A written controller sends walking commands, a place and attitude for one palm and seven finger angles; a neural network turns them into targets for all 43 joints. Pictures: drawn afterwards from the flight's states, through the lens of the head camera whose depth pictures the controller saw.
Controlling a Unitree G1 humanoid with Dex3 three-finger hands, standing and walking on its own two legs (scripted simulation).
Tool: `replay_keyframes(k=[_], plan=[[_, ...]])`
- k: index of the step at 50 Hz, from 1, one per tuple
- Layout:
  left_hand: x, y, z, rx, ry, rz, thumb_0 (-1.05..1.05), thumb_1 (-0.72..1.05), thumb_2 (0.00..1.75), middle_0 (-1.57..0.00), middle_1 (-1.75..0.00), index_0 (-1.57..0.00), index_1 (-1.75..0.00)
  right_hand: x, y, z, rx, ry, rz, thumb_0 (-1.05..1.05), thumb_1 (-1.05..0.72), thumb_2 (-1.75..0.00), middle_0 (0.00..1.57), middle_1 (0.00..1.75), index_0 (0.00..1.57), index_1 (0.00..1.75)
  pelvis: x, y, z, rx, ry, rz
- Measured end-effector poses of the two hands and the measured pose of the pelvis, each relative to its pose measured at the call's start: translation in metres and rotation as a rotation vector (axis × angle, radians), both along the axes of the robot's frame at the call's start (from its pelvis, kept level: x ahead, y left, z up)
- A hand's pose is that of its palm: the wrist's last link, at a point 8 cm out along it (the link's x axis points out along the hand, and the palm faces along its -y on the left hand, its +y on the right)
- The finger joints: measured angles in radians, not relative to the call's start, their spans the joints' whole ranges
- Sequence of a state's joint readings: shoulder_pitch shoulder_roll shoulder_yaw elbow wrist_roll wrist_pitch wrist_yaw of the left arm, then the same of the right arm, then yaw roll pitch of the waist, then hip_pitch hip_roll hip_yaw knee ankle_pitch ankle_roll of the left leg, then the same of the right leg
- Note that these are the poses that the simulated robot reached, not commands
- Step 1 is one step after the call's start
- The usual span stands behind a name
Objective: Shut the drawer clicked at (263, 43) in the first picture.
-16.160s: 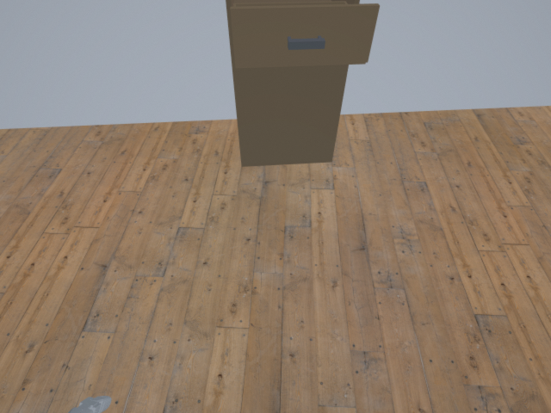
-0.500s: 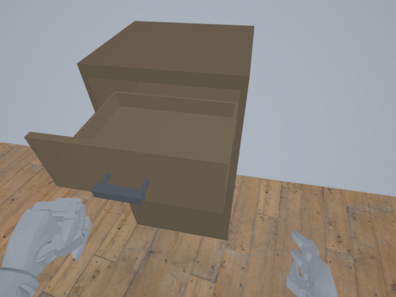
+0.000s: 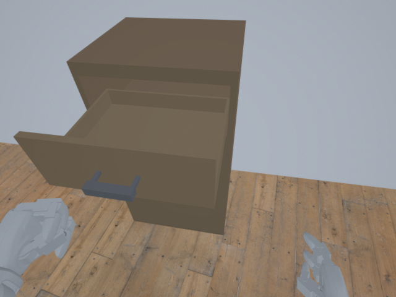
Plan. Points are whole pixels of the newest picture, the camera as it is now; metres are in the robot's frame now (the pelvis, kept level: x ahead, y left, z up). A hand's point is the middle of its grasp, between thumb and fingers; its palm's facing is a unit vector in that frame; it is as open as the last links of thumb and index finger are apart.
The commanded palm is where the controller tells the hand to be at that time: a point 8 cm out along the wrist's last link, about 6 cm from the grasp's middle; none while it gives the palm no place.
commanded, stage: bring the fist close to the handle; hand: left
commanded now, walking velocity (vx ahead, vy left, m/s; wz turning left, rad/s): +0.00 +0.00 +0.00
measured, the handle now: (113, 183) +0.34 +0.24 +0.04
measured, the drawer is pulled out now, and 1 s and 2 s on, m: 0.29 0.29 0.24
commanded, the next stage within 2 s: push the drawer shut in 1.28 s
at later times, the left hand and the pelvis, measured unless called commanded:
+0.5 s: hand (93, 230) +0.21 +0.22 +0.08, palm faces -0.01 -1.00 -0.07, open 3.3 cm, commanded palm +0.18 +0.27 +0.08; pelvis -0.01 +0.02 -0.01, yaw +0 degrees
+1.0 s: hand (113, 218) +0.26 +0.21 +0.04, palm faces -0.04 -1.00 -0.06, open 3.3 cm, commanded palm +0.22 +0.27 +0.04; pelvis -0.01 +0.02 -0.03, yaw +0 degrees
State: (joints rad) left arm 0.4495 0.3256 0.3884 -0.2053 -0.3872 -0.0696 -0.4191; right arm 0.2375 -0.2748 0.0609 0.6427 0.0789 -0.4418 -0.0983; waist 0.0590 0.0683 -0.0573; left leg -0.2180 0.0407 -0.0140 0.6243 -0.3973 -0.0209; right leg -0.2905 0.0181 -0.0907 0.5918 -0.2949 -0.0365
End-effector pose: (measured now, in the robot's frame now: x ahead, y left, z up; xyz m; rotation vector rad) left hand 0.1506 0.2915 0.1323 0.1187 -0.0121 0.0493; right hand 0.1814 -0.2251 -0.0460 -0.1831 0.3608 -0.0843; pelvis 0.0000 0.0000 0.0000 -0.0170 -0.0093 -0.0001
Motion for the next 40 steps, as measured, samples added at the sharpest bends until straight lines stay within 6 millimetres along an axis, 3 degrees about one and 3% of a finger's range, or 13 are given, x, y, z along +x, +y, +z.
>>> replay_keyframes(k=[26, 40], plan=[[0.04, -0.016, -0.053, -0.055, 0.032, -0.063, 0.02, 0.9, 0.9, -1.4, -1.6, -1.4, -1.6, -0.031, 0.02, -0.027, -0.029, 0.158, -0.002, 0.02, -0.91, -0.9, 0.2, 0.3, 0.2, 0.3, -0.01, 0.024, -0.009, 0.004, 0.063, 0.004], [0.068, -0.025, -0.08, -0.062, 0.052, -0.084, 0.02, 0.9, 0.9, -1.4, -1.6, -1.39, -1.6, -0.045, 0.014, -0.045, -0.031, 0.25, -0.031, 0.02, -0.91, -0.9, 0.2, 0.3, 0.2, 0.3, -0.011, 0.025, -0.018, 0.008, 0.124, -0.001]])
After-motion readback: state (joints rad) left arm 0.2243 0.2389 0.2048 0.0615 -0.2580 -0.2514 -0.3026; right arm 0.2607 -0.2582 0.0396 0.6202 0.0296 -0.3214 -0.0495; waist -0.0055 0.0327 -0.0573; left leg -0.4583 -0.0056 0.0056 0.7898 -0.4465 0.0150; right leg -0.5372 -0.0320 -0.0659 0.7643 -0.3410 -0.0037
